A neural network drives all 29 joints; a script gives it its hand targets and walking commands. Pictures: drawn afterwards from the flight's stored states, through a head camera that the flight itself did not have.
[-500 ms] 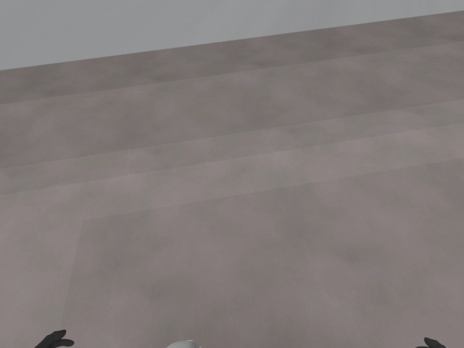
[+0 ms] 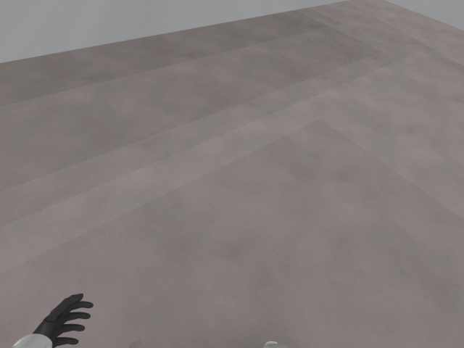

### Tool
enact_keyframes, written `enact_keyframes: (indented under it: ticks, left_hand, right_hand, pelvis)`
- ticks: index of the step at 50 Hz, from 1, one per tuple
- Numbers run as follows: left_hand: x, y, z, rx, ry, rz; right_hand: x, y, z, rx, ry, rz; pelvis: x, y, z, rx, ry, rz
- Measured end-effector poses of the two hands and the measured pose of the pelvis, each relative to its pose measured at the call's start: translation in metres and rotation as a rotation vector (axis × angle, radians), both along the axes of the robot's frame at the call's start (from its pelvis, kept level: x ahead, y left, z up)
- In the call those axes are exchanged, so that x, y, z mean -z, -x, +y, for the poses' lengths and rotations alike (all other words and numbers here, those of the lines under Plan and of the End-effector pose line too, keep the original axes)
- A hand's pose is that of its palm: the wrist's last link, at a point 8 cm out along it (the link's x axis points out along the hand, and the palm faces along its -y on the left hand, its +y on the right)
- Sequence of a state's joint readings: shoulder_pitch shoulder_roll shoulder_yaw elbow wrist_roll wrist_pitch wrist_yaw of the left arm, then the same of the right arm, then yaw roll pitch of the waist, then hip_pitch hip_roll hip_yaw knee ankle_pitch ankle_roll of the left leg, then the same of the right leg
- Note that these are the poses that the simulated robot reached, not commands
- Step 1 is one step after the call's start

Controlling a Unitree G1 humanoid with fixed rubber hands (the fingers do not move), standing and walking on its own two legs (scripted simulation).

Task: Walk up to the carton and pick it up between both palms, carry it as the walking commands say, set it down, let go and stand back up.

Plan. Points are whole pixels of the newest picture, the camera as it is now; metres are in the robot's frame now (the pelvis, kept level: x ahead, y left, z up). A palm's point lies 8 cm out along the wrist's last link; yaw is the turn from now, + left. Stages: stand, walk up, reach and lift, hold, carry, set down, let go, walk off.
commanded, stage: walk up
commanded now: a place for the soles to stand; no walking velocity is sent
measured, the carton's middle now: out of the picture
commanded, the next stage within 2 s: none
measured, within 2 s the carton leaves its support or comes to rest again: neither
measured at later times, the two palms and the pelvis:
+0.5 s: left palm (153, 255) +0.32 +0.15 -0.09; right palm out of the picture +0.14 -0.49 -0.10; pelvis +0.16 -0.15 -0.01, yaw -18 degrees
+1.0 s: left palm (290, 177) +0.58 -0.19 -0.11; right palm out of the picture +0.09 -0.69 -0.08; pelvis +0.28 -0.37 -0.02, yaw -32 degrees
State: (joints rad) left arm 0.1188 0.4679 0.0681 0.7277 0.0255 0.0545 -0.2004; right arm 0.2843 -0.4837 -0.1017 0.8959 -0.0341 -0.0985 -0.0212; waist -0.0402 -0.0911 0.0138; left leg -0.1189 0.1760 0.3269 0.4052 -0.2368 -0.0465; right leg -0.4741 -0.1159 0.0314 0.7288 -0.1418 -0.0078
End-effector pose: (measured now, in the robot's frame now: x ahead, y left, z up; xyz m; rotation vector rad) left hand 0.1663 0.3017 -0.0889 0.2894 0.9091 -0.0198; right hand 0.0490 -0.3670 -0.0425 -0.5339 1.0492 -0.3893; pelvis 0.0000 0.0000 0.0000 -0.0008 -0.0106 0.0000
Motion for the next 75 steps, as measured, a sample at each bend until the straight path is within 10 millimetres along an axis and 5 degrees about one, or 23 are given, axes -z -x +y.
enact_keyframes:
  ticks: [8, 17, 25, 32, 39, 44, 48, 52, 57, 64, 69, 75]
  left_hand:
    - [-0.002, -0.074, -0.076, 0.076, -0.096, -0.013]
    - [-0.023, -0.085, -0.104, 0.047, -0.222, 0.137]
    - [0.002, -0.153, -0.151, 0.115, -0.171, 0.150]
    - [0.014, -0.253, -0.245, 0.350, -0.102, 0.112]
    - [0.001, -0.354, -0.336, 0.445, -0.031, -0.007]
    - [0.005, -0.399, -0.415, 0.490, -0.019, -0.034]
    - [0.019, -0.418, -0.475, 0.512, -0.060, -0.027]
    - [0.016, -0.408, -0.504, 0.498, -0.101, 0.058]
    - [0.006, -0.409, -0.507, 0.435, -0.161, 0.112]
    - [0.023, -0.445, -0.522, 0.404, -0.179, 0.153]
    - [0.039, -0.488, -0.582, 0.504, -0.165, 0.167]
    - [0.028, -0.538, -0.667, 0.597, -0.093, 0.122]
  right_hand:
    - [0.044, 0.016, -0.089, 0.151, -0.045, 0.121]
    - [0.065, -0.044, -0.099, 0.118, -0.185, 0.102]
    - [0.058, -0.092, -0.126, 0.174, -0.139, 0.045]
    - [0.025, -0.098, -0.173, 0.320, -0.032, -0.093]
    - [0.002, -0.061, -0.216, 0.449, -0.003, 0.000]
    - [0.011, -0.035, -0.259, 0.538, -0.033, 0.118]
    - [0.036, -0.028, -0.308, 0.598, -0.062, 0.185]
    - [0.045, -0.063, -0.337, 0.589, -0.119, 0.150]
    - [0.053, -0.120, -0.366, 0.527, -0.177, 0.106]
    - [0.054, -0.197, -0.412, 0.487, -0.137, 0.021]
    - [0.038, -0.210, -0.445, 0.570, -0.050, -0.077]
    - [0.009, -0.188, -0.476, 0.663, -0.017, -0.047]
  pelvis:
    - [0.021, -0.042, -0.071, 0.079, -0.015, 0.018]
    - [0.003, -0.089, -0.118, 0.215, -0.018, 0.033]
    - [0.011, -0.155, -0.152, 0.306, -0.006, 0.046]
    - [0.008, -0.199, -0.182, 0.428, -0.029, 0.030]
    - [0.000, -0.234, -0.241, 0.479, -0.007, 0.015]
    - [0.008, -0.257, -0.299, 0.490, -0.022, 0.030]
    - [0.025, -0.274, -0.351, 0.527, -0.018, 0.040]
    - [0.014, -0.292, -0.383, 0.564, -0.030, 0.020]
    - [0.005, -0.323, -0.418, 0.584, -0.012, 0.022]
    - [0.017, -0.379, -0.466, 0.626, 0.017, 0.028]
    - [0.019, -0.404, -0.497, 0.693, -0.026, 0.000]
    - [0.002, -0.421, -0.544, 0.732, 0.006, -0.009]
